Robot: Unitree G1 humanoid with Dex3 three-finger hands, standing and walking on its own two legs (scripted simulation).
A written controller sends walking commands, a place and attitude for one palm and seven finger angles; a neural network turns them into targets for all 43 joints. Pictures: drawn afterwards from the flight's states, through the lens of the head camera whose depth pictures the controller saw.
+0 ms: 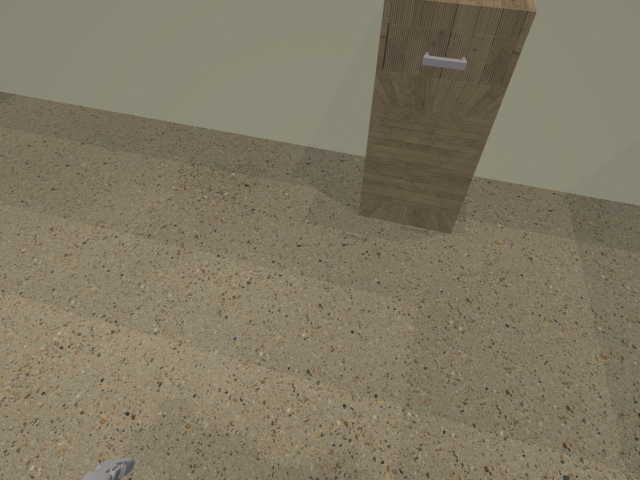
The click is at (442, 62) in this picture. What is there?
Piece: drawer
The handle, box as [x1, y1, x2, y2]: [422, 52, 466, 69]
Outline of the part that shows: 422,64 464,69 466,60 465,57 462,57 462,59 460,60 428,56 428,53 426,52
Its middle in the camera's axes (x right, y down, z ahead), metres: +0.38 -0.55 +1.18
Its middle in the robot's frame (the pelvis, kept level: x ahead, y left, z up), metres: +1.27 -0.32 -0.02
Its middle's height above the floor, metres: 0.75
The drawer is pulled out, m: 0.00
